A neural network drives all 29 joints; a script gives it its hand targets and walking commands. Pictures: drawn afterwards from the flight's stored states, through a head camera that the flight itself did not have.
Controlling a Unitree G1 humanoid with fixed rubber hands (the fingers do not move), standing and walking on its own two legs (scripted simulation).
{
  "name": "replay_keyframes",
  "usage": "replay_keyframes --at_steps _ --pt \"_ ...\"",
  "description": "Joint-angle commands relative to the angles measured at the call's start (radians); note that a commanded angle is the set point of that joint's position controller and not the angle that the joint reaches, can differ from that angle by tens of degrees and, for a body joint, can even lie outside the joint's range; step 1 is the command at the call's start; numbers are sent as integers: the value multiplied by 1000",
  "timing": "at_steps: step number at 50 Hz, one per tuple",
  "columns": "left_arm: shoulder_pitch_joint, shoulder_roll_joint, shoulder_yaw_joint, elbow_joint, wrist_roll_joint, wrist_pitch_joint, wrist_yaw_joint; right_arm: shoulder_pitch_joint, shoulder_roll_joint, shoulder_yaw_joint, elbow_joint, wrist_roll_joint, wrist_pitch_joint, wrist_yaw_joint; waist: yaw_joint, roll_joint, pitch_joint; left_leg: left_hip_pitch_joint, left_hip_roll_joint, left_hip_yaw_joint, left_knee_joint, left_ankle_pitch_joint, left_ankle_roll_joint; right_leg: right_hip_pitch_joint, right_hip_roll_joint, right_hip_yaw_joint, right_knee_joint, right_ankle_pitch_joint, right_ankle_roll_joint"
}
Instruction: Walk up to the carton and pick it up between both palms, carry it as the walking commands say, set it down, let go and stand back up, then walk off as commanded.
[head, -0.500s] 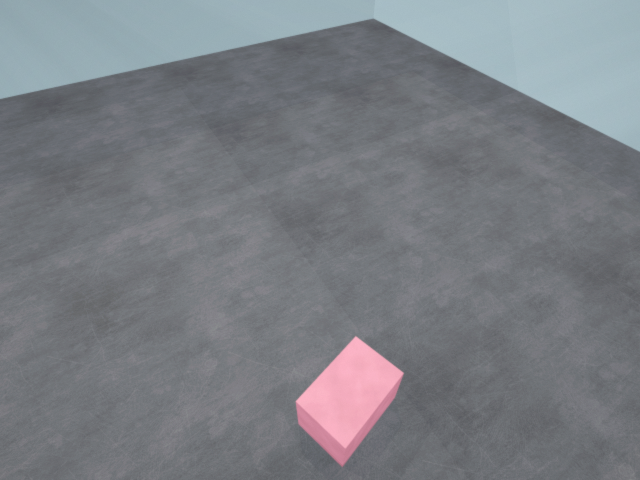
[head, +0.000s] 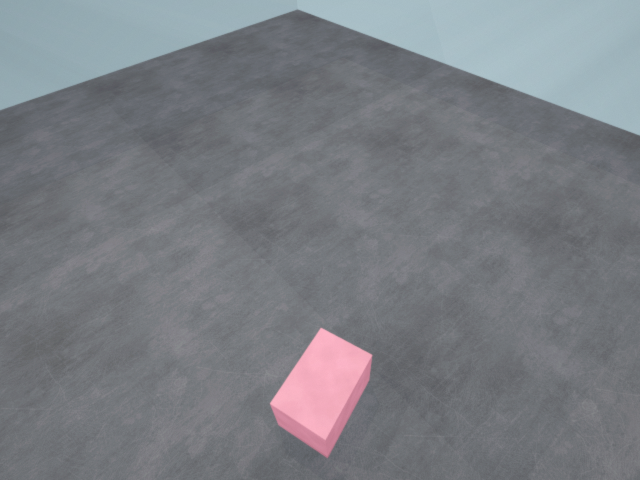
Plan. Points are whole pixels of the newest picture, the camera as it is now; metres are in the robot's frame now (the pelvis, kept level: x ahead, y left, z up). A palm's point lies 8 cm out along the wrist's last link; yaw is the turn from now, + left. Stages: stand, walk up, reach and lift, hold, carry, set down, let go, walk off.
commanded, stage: walk up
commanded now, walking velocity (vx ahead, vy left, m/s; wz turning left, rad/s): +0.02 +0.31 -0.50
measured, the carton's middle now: (324, 390) +0.50 +0.04 -0.67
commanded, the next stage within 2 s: stand in 1.90 s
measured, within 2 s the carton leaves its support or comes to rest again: neither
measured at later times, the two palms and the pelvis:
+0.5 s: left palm out of the picture +0.05 +0.38 -0.07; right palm out of the picture +0.09 -0.20 -0.11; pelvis +0.01 +0.08 +0.02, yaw -14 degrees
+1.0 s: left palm (76, 411) +0.27 +0.39 -0.11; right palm out of the picture -0.02 -0.01 -0.13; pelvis +0.08 +0.20 +0.01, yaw -26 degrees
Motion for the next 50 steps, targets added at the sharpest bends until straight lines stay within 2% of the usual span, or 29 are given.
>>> replay_keyframes --at_steps 1,2,3,4,5,7,9,11,14,21,23,25,27,28,29,30,31,32,35,37,39,42,43,44,45,46,47,48,50 --pt "219 96 7 4 10 10 21 -73 -137 -17 -89 -21 31 21 56 259 36 -121 141 -46 -78 72 78 148 -101 32 -198 72 -47" --pt "322 161 29 24 29 2 24 -82 -94 -1 -121 -23 43 30 112 -3 58 -276 21 48 185 -118 34 270 -129 147 -437 132 -49" --pt "388 266 55 7 47 -8 37 -92 -56 22 -192 -28 39 39 119 -236 59 -513 -36 -67 458 -262 4 335 -368 506 -483 201 -100" --pt "354 322 50 -59 31 -3 46 -40 -46 18 -218 -22 49 44 101 -238 3 -485 -28 -205 606 -213 -25 202 -513 797 -594 332 -197" --pt "262 300 52 -106 10 -4 42 -12 -98 -1 -204 -5 48 45 73 -207 -25 -431 0 -252 672 -173 -39 159 -446 723 -580 331 -209" --pt "122 233 37 -152 8 -14 40 6 -128 -11 -197 -16 42 56 26 -162 16 -415 24 -268 662 -45 -47 134 -312 535 -568 201 -142" --pt "137 208 33 -164 1 -27 35 13 -134 -14 -199 -25 50 78 19 -147 4 -378 8 -244 635 24 -55 163 -264 419 -525 373 -96" --pt "189 208 36 -165 -2 -42 31 5 -131 -15 -208 -23 57 87 31 -156 -42 -348 -15 -218 607 36 -60 207 -246 361 -487 563 -85" --pt "254 232 51 -157 2 -44 31 -35 -129 -14 -231 -25 67 96 59 -179 -57 -362 -30 -217 570 39 -69 255 -243 375 -487 566 -80" --pt "255 299 81 -176 8 -24 37 -102 -136 6 -294 -16 74 122 91 -273 -24 -280 -38 -227 339 -31 -90 191 -251 440 -535 318 -98" --pt "209 313 80 -177 7 -20 37 -100 -131 12 -306 -15 66 128 76 -303 -40 -181 -37 -213 212 -57 -86 121 -246 451 -569 126 -97" --pt "93 314 67 -197 6 -16 31 -28 -123 18 -283 -9 54 123 11 -322 -45 23 -59 -179 35 -69 -82 -32 -205 420 -566 40 -71" --pt "65 279 46 -193 5 -18 32 122 -136 17 -221 -8 42 101 -66 -222 -61 269 -61 -139 -202 58 -55 -182 -145 359 -463 -18 -31" --pt "149 197 13 -176 7 -23 36 138 -175 10 -201 -12 36 88 -59 13 -86 348 41 -222 -312 82 -40 -268 -49 239 -226 -138 -15" --pt "209 111 0 -167 35 -20 41 125 -234 8 -229 -28 23 85 -16 151 -111 242 241 -385 -341 -3 -18 -247 -3 126 56 -143 3" --pt "119 125 14 -181 15 -6 49 77 -299 -15 -239 4 16 89 -46 331 -49 88 321 -508 -416 -4 87 -298 22 5 140 -142 37" --pt "85 146 19 -166 6 0 45 21 -250 -4 -248 2 13 93 -28 256 6 -15 249 -426 -427 -38 101 -242 -18 33 240 -52 29" --pt "66 159 23 -147 1 -3 30 -42 -204 6 -241 -1 7 88 5 223 32 -55 192 -331 -413 43 85 -215 -10 28 280 1 24" --pt "72 141 5 -118 -8 -10 17 -30 -141 20 -197 -3 -4 65 14 181 6 67 115 -167 -299 524 113 -129 -11 -18 208 50 20" --pt "29 119 -7 -130 -11 -11 19 57 -117 27 -153 2 -7 59 -7 194 -9 172 105 -141 -258 608 124 -79 -4 -32 54 45 20" --pt "-8 104 -10 -138 -14 -9 26 103 -120 24 -116 2 1 58 -17 228 -8 202 126 -178 -251 599 144 -25 1 -28 -76 45 4" --pt "37 97 -17 -115 -14 -22 43 120 -123 24 -80 10 8 58 40 149 -37 141 113 -176 -177 521 118 195 -30 -18 -378 232 -29" --pt "108 141 -4 -90 -5 -34 50 107 -110 30 -86 15 -1 62 92 69 -73 10 74 -139 -69 435 82 396 -114 60 -470 343 -53" --pt "178 239 21 -79 6 -44 53 108 -83 40 -127 18 -13 66 119 -175 -147 -188 12 -89 146 117 22 609 -382 337 -452 643 -121" --pt "167 271 26 -61 -9 -34 51 77 -82 38 -123 20 0 58 115 -272 -90 -293 -46 -101 291 -205 -28 488 -501 491 -479 890 -261" --pt "79 205 11 -68 -18 -37 34 58 -93 34 -97 31 6 50 80 -214 -54 -212 -16 -165 345 -204 -28 383 -413 354 -491 889 -279" --pt "-60 161 11 -69 -23 -26 19 77 -110 32 -101 32 -10 43 13 -316 -33 -106 6 -172 328 -225 -33 276 -285 203 -485 795 -237" --pt "-110 149 1 -90 -13 -22 13 100 -108 32 -77 26 -7 42 -10 -211 -20 -77 -16 -133 252 -179 -41 232 -244 141 -471 788 -190" --pt "-109 135 -6 -87 -9 -19 9 126 -83 41 -45 21 -6 44 -5 -147 -6 -34 -45 -72 69 -19 -39 220 -186 93 -456 706 -135"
